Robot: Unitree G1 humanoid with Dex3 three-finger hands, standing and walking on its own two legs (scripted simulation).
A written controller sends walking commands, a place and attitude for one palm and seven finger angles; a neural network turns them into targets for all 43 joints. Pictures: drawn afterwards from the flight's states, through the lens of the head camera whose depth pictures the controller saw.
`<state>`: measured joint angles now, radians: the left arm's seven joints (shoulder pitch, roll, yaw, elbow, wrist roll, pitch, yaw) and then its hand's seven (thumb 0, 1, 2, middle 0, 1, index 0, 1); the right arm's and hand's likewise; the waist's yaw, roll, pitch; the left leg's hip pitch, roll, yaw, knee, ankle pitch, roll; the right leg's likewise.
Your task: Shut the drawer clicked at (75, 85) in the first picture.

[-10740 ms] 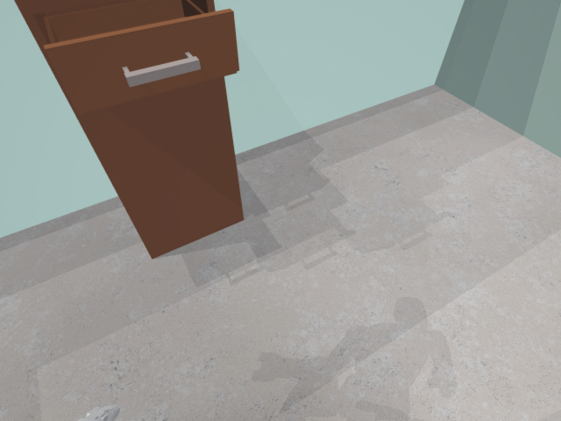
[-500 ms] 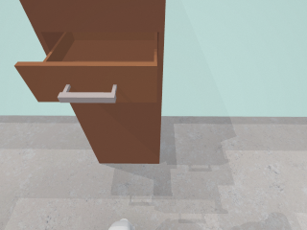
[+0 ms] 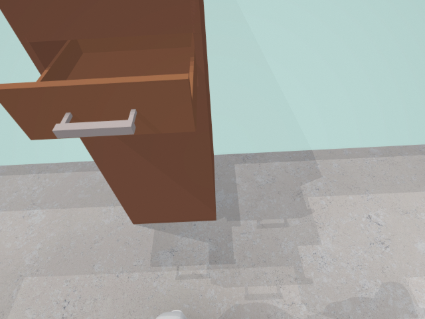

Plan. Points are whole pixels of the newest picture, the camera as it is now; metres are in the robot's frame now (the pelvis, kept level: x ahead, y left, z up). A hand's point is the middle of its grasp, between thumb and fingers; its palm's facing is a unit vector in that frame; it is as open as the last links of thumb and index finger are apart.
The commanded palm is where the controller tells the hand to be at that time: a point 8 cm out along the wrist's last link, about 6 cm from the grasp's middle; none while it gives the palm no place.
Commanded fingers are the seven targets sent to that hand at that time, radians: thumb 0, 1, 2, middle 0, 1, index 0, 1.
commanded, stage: come to a stop and stand still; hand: left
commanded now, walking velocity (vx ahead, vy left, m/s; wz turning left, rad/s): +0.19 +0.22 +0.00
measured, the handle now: (97, 122) +0.45 +0.27 +0.13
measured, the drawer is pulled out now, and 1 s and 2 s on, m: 0.19 0.19 0.19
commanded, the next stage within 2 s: look again from close up in 0.80 s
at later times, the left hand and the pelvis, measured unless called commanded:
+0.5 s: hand out of the picture -0.04 +0.22 -0.17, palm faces +0.12 -0.97 -0.21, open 7.3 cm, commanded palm none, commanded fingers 0.00 0.90 0.90 -0.20 -0.30 -0.20 -0.30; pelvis -0.02 +0.03 +0.01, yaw +1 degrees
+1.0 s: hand out of the picture -0.02 +0.21 -0.16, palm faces +0.02 -0.98 -0.19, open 7.3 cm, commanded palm none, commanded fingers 0.00 0.90 0.90 -0.20 -0.30 -0.20 -0.30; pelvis -0.01 +0.04 +0.01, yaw +0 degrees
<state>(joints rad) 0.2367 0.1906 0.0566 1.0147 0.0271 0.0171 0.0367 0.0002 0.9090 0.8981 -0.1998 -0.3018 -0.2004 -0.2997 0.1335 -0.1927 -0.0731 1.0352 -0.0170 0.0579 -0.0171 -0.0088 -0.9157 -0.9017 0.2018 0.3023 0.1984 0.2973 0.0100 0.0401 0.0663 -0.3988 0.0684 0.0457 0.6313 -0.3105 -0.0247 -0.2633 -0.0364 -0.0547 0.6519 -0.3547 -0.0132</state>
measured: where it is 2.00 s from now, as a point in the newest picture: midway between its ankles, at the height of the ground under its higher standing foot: outside the picture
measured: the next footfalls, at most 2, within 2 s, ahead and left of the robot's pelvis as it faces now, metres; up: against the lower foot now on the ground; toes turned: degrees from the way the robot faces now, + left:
left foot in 0.42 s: +0.00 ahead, +0.15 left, +0.00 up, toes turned +4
